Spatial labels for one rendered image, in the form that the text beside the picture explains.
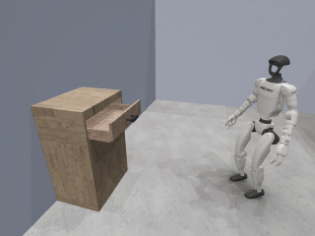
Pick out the right robot upper arm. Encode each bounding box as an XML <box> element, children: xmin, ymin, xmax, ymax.
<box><xmin>248</xmin><ymin>78</ymin><xmax>267</xmax><ymax>103</ymax></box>

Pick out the cabinet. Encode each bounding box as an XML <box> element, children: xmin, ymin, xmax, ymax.
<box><xmin>31</xmin><ymin>87</ymin><xmax>128</xmax><ymax>212</ymax></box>

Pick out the left robot forearm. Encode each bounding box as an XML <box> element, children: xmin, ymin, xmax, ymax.
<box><xmin>279</xmin><ymin>111</ymin><xmax>298</xmax><ymax>146</ymax></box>

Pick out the robot right thigh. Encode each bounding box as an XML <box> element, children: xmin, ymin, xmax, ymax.
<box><xmin>235</xmin><ymin>121</ymin><xmax>256</xmax><ymax>159</ymax></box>

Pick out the right robot foot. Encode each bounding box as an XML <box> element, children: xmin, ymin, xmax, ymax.
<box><xmin>229</xmin><ymin>173</ymin><xmax>247</xmax><ymax>182</ymax></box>

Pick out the drawer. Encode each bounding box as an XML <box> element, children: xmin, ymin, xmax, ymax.
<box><xmin>86</xmin><ymin>99</ymin><xmax>141</xmax><ymax>143</ymax></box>

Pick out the right robot forearm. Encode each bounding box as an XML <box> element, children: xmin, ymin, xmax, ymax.
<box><xmin>233</xmin><ymin>95</ymin><xmax>252</xmax><ymax>117</ymax></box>

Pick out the left robot upper arm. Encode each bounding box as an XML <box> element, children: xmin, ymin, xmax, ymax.
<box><xmin>282</xmin><ymin>84</ymin><xmax>298</xmax><ymax>120</ymax></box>

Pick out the robot right hand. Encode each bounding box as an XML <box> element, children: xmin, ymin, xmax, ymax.
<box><xmin>223</xmin><ymin>114</ymin><xmax>237</xmax><ymax>129</ymax></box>

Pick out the robot left hand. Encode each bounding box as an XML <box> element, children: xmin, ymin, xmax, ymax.
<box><xmin>270</xmin><ymin>143</ymin><xmax>288</xmax><ymax>166</ymax></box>

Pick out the handle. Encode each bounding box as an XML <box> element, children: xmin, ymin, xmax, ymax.
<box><xmin>126</xmin><ymin>114</ymin><xmax>139</xmax><ymax>123</ymax></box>

